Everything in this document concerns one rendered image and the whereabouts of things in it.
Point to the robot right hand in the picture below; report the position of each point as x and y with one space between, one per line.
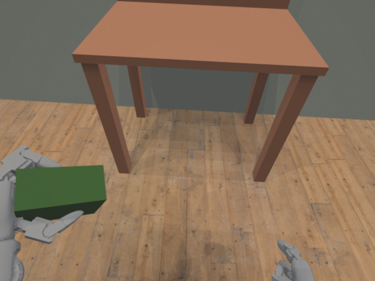
299 270

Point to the sponge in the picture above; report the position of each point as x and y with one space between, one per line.
53 192

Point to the robot left hand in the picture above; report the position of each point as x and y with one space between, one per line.
39 229

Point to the robot left forearm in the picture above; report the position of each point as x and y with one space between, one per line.
11 267

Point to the table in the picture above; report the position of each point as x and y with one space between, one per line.
258 36

